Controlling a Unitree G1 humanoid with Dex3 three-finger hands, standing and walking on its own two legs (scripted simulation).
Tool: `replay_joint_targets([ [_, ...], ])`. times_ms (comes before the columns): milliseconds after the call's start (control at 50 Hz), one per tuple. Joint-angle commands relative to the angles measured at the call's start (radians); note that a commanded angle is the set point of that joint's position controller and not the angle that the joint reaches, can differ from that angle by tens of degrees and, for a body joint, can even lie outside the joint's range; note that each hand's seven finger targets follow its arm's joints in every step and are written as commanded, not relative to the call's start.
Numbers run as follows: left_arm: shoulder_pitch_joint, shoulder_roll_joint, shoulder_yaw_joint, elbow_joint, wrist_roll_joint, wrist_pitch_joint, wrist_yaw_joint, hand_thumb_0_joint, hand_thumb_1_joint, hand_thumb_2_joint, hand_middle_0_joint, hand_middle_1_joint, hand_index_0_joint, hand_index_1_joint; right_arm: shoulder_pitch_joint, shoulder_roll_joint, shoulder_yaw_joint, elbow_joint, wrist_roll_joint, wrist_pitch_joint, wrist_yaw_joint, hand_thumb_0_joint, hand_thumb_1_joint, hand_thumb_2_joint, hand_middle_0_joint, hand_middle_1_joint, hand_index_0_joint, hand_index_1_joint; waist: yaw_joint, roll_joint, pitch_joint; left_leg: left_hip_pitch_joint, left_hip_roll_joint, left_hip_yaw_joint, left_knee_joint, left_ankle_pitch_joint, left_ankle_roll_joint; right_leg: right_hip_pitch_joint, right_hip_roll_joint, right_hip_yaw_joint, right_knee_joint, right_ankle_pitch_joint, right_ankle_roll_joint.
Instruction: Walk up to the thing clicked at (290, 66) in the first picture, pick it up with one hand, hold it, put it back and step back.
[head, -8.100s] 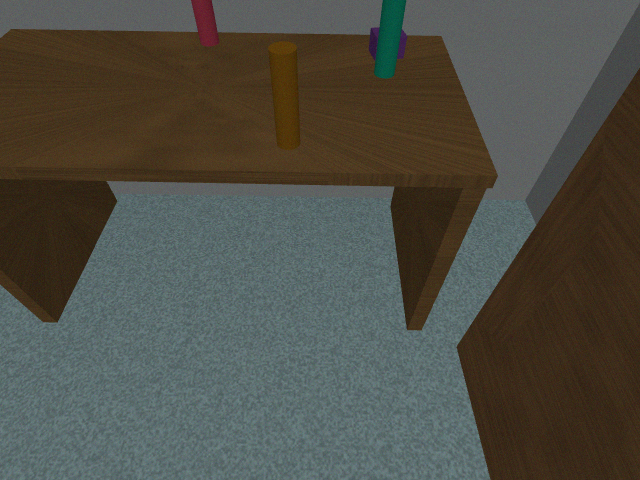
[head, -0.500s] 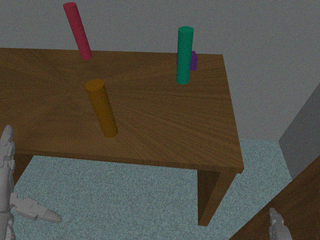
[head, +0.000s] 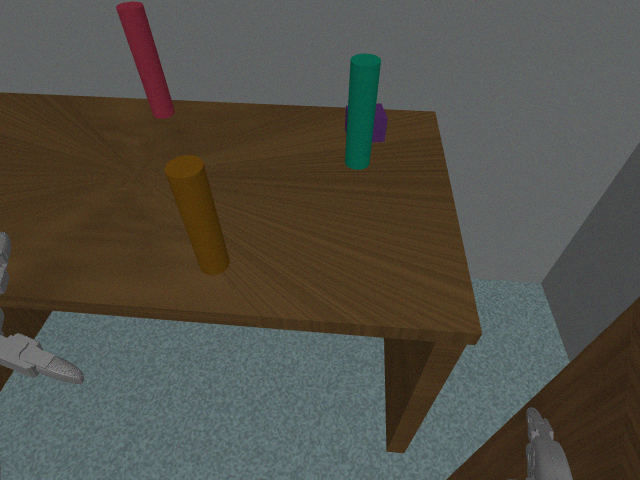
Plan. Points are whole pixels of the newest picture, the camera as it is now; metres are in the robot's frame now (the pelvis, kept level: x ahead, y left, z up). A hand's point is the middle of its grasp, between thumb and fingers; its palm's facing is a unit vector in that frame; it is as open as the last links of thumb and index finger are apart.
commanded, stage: go down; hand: left
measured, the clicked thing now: (201, 221) +0.46 +0.21 +0.06
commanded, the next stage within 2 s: none
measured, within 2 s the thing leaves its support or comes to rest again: neither
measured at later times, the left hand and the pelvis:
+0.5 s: hand (38, 271) +0.30 +0.35 +0.13, palm faces +0.22 -0.97 -0.12, open 17.4 cm; pelvis +0.01 +0.01 +0.00, yaw -1 degrees
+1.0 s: hand (28, 234) +0.34 +0.37 +0.14, palm faces +0.15 -0.99 +0.01, open 17.6 cm; pelvis +0.01 +0.01 +0.00, yaw -1 degrees
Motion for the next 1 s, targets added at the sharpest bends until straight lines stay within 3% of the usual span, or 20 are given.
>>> replay_joint_targets([
  [0,-0.313,0.358,0.142,-0.078,-0.069,-0.021,-0.094,0.0,-0.538,0.042,-0.053,-0.034,-0.055,-0.033,-0.094,-0.148,-0.021,-0.147,0.002,-0.061,-0.021,0.0,0.533,-0.048,0.051,0.05,0.05,0.05,-0.016,0.05,-0.175,0.04,-0.026,0.021,-0.065,0.191,0.026,0.025,0.005,0.016,-0.073,0.215,-0.01],
  [20,-0.334,0.36,0.138,-0.055,-0.073,-0.012,-0.116,0.0,-0.531,0.042,-0.051,-0.027,-0.051,-0.029,-0.092,-0.122,0.01,-0.142,0.003,-0.062,-0.019,0.0,0.529,-0.05,0.051,0.05,0.05,0.05,-0.008,0.074,-0.171,0.036,-0.024,0.019,-0.073,0.192,0.022,0.017,0.008,0.015,-0.07,0.21,-0.014],
  [120,-0.386,0.392,0.157,0.023,-0.086,0.018,-0.181,0.0,-0.537,0.049,-0.049,-0.025,-0.048,-0.029,-0.086,-0.147,0.015,-0.175,-0.004,-0.081,-0.022,0.0,0.531,-0.05,0.051,0.05,0.05,0.05,0.006,0.084,-0.209,0.046,-0.005,0.009,-0.074,0.247,0.008,0.016,0.025,0.0,-0.054,0.224,-0.025],
  [240,-0.44,0.394,0.156,0.006,-0.089,0.027,-0.195,0.0,-0.52,0.063,-0.048,-0.025,-0.046,-0.03,-0.062,-0.17,-0.012,-0.173,-0.012,-0.091,-0.019,0.0,0.533,-0.05,0.051,0.05,0.05,0.05,0.011,0.087,-0.213,0.059,0.004,0.004,-0.065,0.282,-0.003,-0.008,0.032,0.002,-0.051,0.228,-0.026],
  [260,-0.395,0.425,0.195,0.058,-0.086,0.034,-0.192,0.0,-0.529,0.061,-0.047,-0.025,-0.045,-0.03,-0.091,-0.215,-0.046,-0.223,-0.013,-0.1,-0.026,0.0,0.534,-0.05,0.051,0.05,0.05,0.05,0.009,0.053,-0.235,0.056,0.004,0.004,-0.062,0.294,0.0,0.018,0.031,0.002,-0.049,0.245,-0.023],
  [300,-0.465,0.374,0.141,0.012,-0.084,0.028,-0.196,0.0,-0.53,0.067,-0.049,-0.028,-0.046,-0.035,-0.064,-0.133,0.009,-0.147,-0.013,-0.091,-0.019,0.0,0.535,-0.05,0.051,0.05,0.05,0.05,0.015,0.091,-0.187,0.037,0.0,0.008,-0.069,0.241,0.0,-0.022,0.03,0.007,-0.053,0.198,-0.027],
  [340,-0.455,0.42,0.177,0.033,-0.086,0.033,-0.195,0.0,-0.515,0.07,-0.047,-0.023,-0.043,-0.03,-0.074,-0.173,-0.017,-0.156,-0.016,-0.099,-0.028,0.0,0.539,-0.05,0.05,0.05,0.05,0.05,0.012,0.083,-0.227,0.041,0.001,0.007,-0.062,0.248,0.002,-0.005,0.027,0.007,-0.053,0.21,-0.023],
  [380,-0.468,0.414,0.159,0.04,-0.079,0.036,-0.205,0.0,-0.556,0.057,-0.052,-0.026,-0.052,-0.03,-0.059,-0.131,0.021,-0.147,-0.014,-0.096,-0.028,0.0,0.54,-0.049,0.05,0.05,0.05,0.05,0.006,0.105,-0.224,0.044,-0.002,0.013,-0.059,0.255,0.005,-0.01,0.024,0.013,-0.057,0.221,-0.023],
  [440,-0.557,0.437,0.16,0.061,-0.093,0.038,-0.225,0.0,-0.548,0.07,-0.051,-0.032,-0.051,-0.037,-0.074,-0.156,0.005,-0.105,-0.017,-0.101,-0.04,0.0,0.538,-0.05,0.051,0.05,0.05,0.05,-0.013,0.111,-0.234,0.059,0.001,0.008,-0.049,0.284,0.004,-0.026,0.025,0.013,-0.049,0.245,-0.022],
  [480,-0.55,0.506,0.208,0.133,-0.094,0.048,-0.239,0.0,-0.52,0.078,-0.047,-0.026,-0.044,-0.033,-0.093,-0.179,0.001,-0.112,-0.017,-0.107,-0.049,0.0,0.539,-0.051,0.05,0.05,0.05,0.05,-0.01,0.083,-0.248,0.043,-0.004,0.006,-0.048,0.286,0.009,-0.004,0.022,0.014,-0.055,0.258,-0.018],
  [520,-0.619,0.507,0.185,0.164,-0.099,0.048,-0.269,0.0,-0.539,0.073,-0.046,-0.03,-0.046,-0.034,-0.098,-0.159,0.023,-0.089,-0.016,-0.112,-0.055,0.0,0.536,-0.052,0.05,0.05,0.05,0.05,-0.022,0.102,-0.22,0.03,-0.007,0.006,-0.058,0.227,0.014,-0.038,0.02,0.017,-0.061,0.218,-0.019],
  [540,-0.661,0.46,0.139,0.162,-0.107,0.048,-0.288,0.0,-0.54,0.069,-0.048,-0.032,-0.048,-0.036,-0.061,-0.135,0.026,-0.011,-0.017,-0.111,-0.054,0.0,0.538,-0.051,0.05,0.05,0.05,0.05,-0.034,0.12,-0.197,0.043,-0.01,0.006,-0.061,0.191,0.014,-0.073,0.023,0.014,-0.064,0.189,-0.02],
  [560,-0.657,0.518,0.18,0.223,-0.109,0.052,-0.3,0.0,-0.562,0.071,-0.046,-0.037,-0.048,-0.04,-0.126,-0.18,0.014,-0.1,-0.017,-0.125,-0.065,0.0,0.542,-0.05,0.05,0.05,0.05,0.05,-0.038,0.085,-0.24,0.049,-0.012,0.006,-0.055,0.184,0.02,-0.057,0.02,0.016,-0.069,0.189,-0.015],
  [580,-0.693,0.532,0.168,0.214,-0.104,0.056,-0.31,0.0,-0.548,0.063,-0.047,-0.026,-0.047,-0.03,-0.065,-0.178,0.012,-0.031,-0.019,-0.122,-0.068,0.0,0.533,-0.053,0.05,0.05,0.05,0.05,-0.043,0.101,-0.241,0.061,-0.01,0.001,-0.06,0.183,0.017,-0.078,0.023,0.012,-0.068,0.187,-0.018],
  [680,-0.704,0.577,0.191,0.362,-0.126,0.068,-0.373,0.0,-0.59,0.053,-0.045,-0.032,-0.049,-0.034,-0.106,-0.182,0.04,-0.063,-0.021,-0.144,-0.081,0.0,0.541,-0.05,0.05,0.05,0.05,0.05,-0.038,0.078,-0.236,0.034,-0.014,-0.003,-0.055,0.167,0.023,-0.091,0.025,0.009,-0.071,0.173,-0.017],
  [700,-0.735,0.57,0.177,0.36,-0.126,0.07,-0.382,0.0,-0.603,0.047,-0.05,-0.032,-0.055,-0.033,-0.088,-0.146,0.073,-0.051,-0.023,-0.146,-0.078,0.0,0.548,-0.048,0.05,0.05,0.05,0.05,-0.035,0.088,-0.265,0.047,-0.016,-0.001,-0.046,0.197,0.021,-0.088,0.023,0.01,-0.068,0.196,-0.018],
  [840,-0.786,0.646,0.203,0.445,-0.128,0.083,-0.42,0.0,-0.574,0.058,-0.045,-0.022,-0.045,-0.027,-0.098,-0.157,0.092,-0.059,-0.026,-0.156,-0.099,0.0,0.549,-0.049,0.05,0.05,0.049,0.05,-0.033,0.117,-0.303,0.048,-0.014,-0.01,-0.036,0.255,0.012,-0.095,0.026,0.007,-0.056,0.224,-0.023],
  [880,-0.786,0.68,0.223,0.47,-0.127,0.082,-0.423,0.0,-0.576,0.051,-0.048,-0.021,-0.047,-0.026,-0.125,-0.207,0.063,-0.141,-0.028,-0.167,-0.108,0.0,0.542,-0.052,0.049,0.05,0.049,0.05,-0.045,0.085,-0.333,0.059,-0.014,-0.009,-0.023,0.279,0.015,-0.082,0.027,0.008,-0.056,0.247,-0.018],
  [920,-0.823,0.67,0.195,0.449,-0.114,0.083,-0.423,0.0,-0.588,0.055,-0.047,-0.021,-0.046,-0.028,-0.069,-0.145,0.098,-0.071,-0.028,-0.156,-0.104,0.0,0.544,-0.051,0.049,0.05,0.049,0.05,-0.039,0.127,-0.316,0.057,-0.017,-0.006,-0.02,0.284,0.014,-0.105,0.026,0.01,-0.057,0.247,-0.02],
  [980,-0.809,0.688,0.215,0.474,-0.113,0.078,-0.421,0.0,-0.578,0.049,-0.047,-0.021,-0.046,-0.026,-0.078,-0.158,0.082,-0.066,-0.032,-0.163,-0.107,0.0,0.543,-0.051,0.049,0.05,0.049,0.05,-0.036,0.116,-0.314,0.041,-0.02,-0.003,-0.009,0.276,0.017,-0.107,0.027,0.009,-0.055,0.247,-0.017],
])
